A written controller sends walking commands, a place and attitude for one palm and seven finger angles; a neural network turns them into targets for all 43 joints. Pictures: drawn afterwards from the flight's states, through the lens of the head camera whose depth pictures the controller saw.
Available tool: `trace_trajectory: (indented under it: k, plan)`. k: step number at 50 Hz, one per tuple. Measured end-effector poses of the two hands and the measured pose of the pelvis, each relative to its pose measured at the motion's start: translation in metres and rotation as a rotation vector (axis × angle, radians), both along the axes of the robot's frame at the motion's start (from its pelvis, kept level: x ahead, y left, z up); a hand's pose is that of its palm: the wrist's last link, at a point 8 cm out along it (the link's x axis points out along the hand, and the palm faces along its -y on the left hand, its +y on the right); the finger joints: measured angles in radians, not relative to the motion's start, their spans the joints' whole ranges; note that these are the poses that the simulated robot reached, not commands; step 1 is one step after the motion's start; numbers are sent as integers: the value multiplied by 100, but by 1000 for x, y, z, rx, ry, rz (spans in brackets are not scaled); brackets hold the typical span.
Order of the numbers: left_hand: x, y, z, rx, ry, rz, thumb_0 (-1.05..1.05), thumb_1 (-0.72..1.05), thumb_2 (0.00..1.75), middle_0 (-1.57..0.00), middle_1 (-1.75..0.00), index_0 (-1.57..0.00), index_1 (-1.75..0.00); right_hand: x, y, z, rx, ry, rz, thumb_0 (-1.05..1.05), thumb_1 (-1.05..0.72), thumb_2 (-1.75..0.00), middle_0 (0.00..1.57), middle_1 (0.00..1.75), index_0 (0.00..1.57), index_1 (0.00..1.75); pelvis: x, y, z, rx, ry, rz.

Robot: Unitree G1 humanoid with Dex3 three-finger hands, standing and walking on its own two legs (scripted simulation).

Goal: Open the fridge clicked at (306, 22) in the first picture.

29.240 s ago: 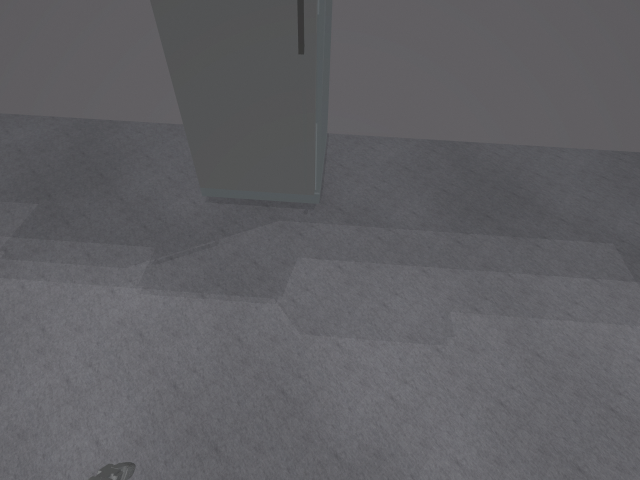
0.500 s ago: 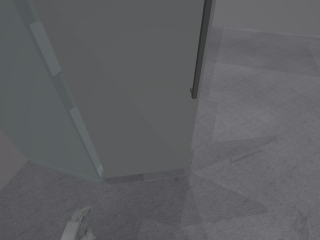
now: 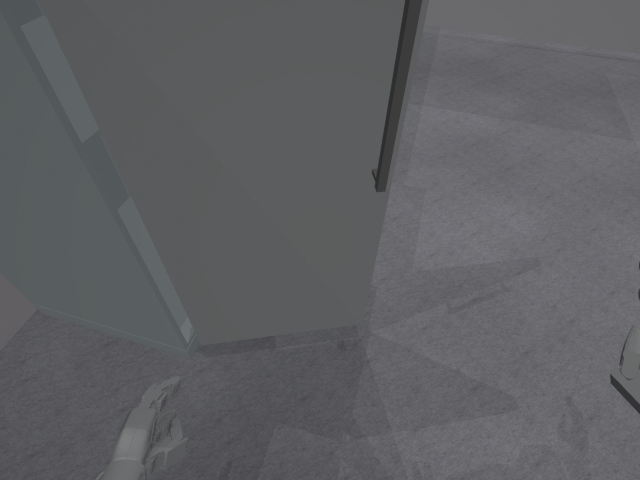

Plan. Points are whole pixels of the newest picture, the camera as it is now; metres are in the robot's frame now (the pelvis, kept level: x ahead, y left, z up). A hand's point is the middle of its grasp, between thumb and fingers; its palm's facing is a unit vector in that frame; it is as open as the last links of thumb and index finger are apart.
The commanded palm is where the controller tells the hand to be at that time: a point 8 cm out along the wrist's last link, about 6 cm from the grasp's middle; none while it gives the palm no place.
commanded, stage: let the arm hang, fingers relaxed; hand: right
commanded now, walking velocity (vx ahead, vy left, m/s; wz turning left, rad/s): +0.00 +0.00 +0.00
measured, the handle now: (397, 67) +0.66 -0.09 +0.20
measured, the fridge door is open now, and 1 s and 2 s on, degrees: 65 65 65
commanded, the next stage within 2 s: look to check the result in 1.06 s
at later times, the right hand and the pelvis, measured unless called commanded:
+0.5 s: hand out of the picture -0.06 -0.20 -0.18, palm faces +0.04 +0.98 -0.20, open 7.3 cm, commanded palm none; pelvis -0.02 -0.01 +0.00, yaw -2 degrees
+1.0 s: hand out of the picture +0.06 -0.22 -0.16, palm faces +0.01 +0.97 -0.23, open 7.4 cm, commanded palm none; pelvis -0.02 -0.01 +0.01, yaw -1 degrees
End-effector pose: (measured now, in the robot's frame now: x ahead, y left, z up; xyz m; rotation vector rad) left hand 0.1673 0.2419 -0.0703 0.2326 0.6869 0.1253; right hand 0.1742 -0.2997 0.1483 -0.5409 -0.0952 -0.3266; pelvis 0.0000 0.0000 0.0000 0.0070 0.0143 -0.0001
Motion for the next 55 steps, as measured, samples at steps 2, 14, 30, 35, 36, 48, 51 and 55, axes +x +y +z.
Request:
trace_trajectory:
  k: [2, 14, 30, 35, 36, 48, 51, 55]
  plan:
    - [-4, 4, -16, -4, 68, -32, 1, 91, 90, -20, -30, -20, -30, 7, -6, -51, 64, 206, -15, 1, -89, -90, 20, 30, 21, 30, -5, -4, -4, -2, 7, -16]
    - [-121, 19, -52, 43, 503, 71, 1, 91, 90, -20, -30, -20, -30, -144, 73, -296, 521, 1302, -145, 1, -92, -90, 20, 30, 20, 30, -23, -1, -5, 1, -21, -24]
    - [-206, -24, -70, -59, 765, 135, 1, 91, 90, -20, -30, -20, -30, -226, 39, -288, 526, 1479, -351, 1, -92, -90, 20, 30, 20, 30, -25, -9, 2, 14, -20, -25]
    - [-188, -30, -73, -74, 712, 123, 1, 91, 90, -20, -30, -20, -30, -198, 33, -285, 506, 1407, -325, 1, -91, -90, 20, 30, 20, 30, -24, -13, 2, 9, -20, -22]
    - [-184, -30, -73, -74, 700, 120, 1, 91, 90, -20, -30, -20, -30, -192, 32, -285, 504, 1391, -316, 1, -91, -90, 20, 30, 20, 30, -24, -13, 2, 8, -21, -22]
    - [-132, -12, -62, -29, 576, 106, 1, 91, 90, -20, -30, -20, -30, -130, 35, -279, 488, 1270, -221, 0, -90, -90, 20, 30, 20, 30, -17, -15, 5, 1, -24, -14]
    - [-124, -5, -59, -14, 564, 107, 1, 91, 90, -20, -30, -20, -30, -124, 35, -278, 482, 1265, -213, 0, -90, -90, 20, 30, 20, 30, -14, -14, 6, 1, -24, -13]
    - [-117, 4, -55, 5, 559, 107, 1, 91, 90, -20, -30, -20, -30, -120, 31, -277, 473, 1268, -217, 0, -90, -90, 20, 30, 20, 30, -11, -13, 7, 0, -26, -13]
